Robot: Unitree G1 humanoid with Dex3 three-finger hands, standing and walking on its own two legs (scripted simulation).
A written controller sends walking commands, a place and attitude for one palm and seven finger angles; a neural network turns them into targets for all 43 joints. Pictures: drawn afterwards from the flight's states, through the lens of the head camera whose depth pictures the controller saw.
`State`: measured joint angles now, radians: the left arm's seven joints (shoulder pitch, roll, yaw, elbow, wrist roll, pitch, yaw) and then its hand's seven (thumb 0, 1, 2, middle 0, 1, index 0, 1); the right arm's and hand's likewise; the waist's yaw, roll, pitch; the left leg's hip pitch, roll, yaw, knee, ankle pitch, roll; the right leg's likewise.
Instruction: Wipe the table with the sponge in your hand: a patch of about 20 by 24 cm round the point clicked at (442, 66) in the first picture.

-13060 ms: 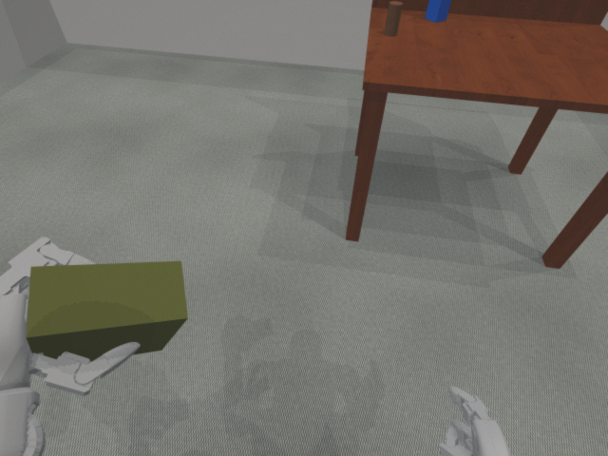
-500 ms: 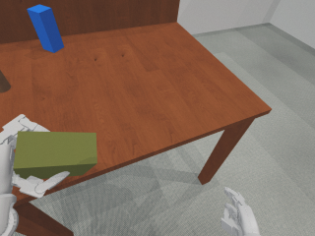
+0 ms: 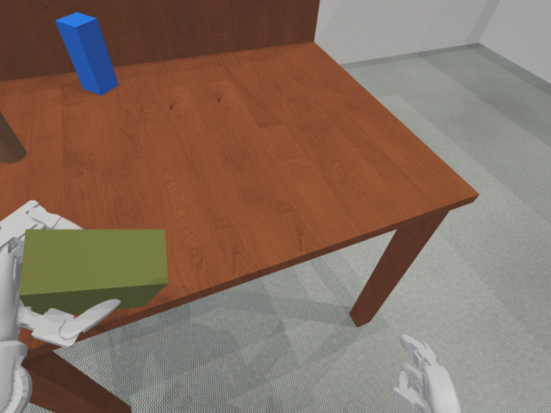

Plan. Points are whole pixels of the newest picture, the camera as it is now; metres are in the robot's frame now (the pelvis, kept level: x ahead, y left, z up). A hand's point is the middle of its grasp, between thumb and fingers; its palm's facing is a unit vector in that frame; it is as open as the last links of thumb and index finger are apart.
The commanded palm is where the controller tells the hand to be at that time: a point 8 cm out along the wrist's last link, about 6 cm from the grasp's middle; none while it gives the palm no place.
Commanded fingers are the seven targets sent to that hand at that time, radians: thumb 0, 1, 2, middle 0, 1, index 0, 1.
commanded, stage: look again from close up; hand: left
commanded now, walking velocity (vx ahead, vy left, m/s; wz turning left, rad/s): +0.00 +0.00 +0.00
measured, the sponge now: (116, 274) +0.23 +0.21 +0.13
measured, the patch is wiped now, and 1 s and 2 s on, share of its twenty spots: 0.00 0.00 0.00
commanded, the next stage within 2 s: turn the palm down, sponge in hand in 0.04 s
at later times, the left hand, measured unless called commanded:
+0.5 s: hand (98, 306) +0.19 +0.21 +0.14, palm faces +0.30 -0.73 -0.61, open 10.0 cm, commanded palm +0.16 +0.26 +0.18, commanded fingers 0.00 0.10 1.30 -1.20 -1.60 -1.20 -1.60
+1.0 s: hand (97, 268) +0.22 +0.21 +0.16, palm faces +0.37 -0.45 -0.81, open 10.0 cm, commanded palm +0.19 +0.24 +0.20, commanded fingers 0.00 0.10 1.30 -1.20 -1.60 -1.20 -1.60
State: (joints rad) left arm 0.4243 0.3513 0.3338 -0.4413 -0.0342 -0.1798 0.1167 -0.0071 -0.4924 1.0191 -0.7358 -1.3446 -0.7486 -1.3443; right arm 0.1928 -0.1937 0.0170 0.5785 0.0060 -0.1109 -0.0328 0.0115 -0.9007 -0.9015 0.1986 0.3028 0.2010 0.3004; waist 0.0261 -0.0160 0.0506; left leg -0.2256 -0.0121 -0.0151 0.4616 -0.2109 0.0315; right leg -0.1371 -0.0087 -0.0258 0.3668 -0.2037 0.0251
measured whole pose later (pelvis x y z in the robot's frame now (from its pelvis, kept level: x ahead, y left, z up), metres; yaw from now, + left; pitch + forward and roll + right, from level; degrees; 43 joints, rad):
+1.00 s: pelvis +0.01 -0.06 -0.01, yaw -1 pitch -2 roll +1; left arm 0.40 0.58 0.30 -0.49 0.28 0.19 0.12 0.00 -0.49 1.02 -0.74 -1.34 -0.75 -1.34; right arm 0.19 -0.28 -0.01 0.59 0.01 -0.02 -0.10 0.01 -0.90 -0.90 0.20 0.30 0.20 0.30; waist 0.08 0.07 -0.03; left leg -0.25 0.04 -0.02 0.56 -0.29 -0.04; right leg -0.22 0.04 -0.03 0.59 -0.34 -0.06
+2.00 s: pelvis -0.01 -0.02 +0.00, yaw +0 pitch -5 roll +0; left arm 0.10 0.53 -0.02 -0.31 0.77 0.51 -0.03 0.00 -0.49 1.02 -0.74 -1.33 -0.75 -1.33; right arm -0.01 -0.26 0.07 0.63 0.04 0.03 -0.08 0.01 -0.90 -0.90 0.20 0.30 0.20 0.30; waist 0.13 0.12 0.01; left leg -0.13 -0.02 -0.01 0.39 -0.17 0.01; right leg -0.10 -0.01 -0.02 0.41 -0.23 -0.01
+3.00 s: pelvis +0.00 -0.04 +0.00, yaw +0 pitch -5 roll +0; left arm 0.06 0.60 0.02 -0.12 0.82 0.35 -0.05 0.00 -0.49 1.02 -0.74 -1.33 -0.75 -1.33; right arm 0.04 -0.27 0.04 0.67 0.03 0.01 -0.08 0.01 -0.90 -0.90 0.20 0.30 0.20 0.30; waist 0.11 0.11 0.02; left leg -0.13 0.01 -0.03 0.41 -0.19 -0.01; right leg -0.09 0.01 -0.03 0.42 -0.25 -0.03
